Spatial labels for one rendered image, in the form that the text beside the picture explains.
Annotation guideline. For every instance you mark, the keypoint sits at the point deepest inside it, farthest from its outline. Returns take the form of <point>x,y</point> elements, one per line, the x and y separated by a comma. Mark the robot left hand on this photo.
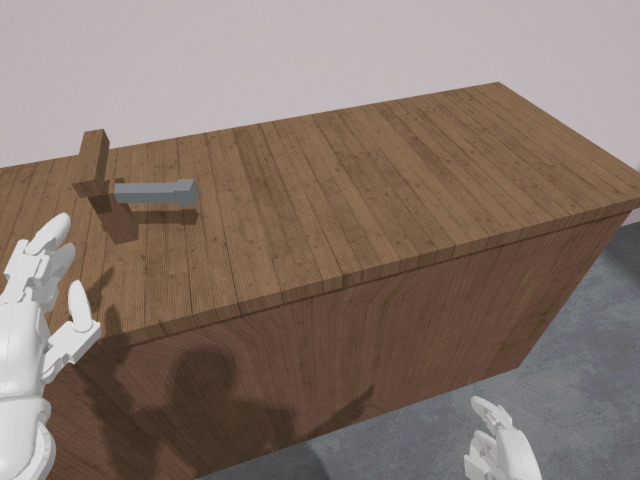
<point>33,272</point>

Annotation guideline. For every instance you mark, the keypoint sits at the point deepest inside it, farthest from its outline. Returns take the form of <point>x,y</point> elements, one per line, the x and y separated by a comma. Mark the tap lever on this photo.
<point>184,192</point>

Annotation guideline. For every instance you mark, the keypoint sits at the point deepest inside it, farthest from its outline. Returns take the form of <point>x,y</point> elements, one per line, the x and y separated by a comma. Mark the robot right hand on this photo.
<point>509,457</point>

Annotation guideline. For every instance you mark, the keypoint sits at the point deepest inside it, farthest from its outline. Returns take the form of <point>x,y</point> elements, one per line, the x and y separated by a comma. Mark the left robot forearm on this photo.
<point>27,448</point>

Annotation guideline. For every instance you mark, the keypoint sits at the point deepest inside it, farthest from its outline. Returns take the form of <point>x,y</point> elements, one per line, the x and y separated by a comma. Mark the counter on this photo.
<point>335,267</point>

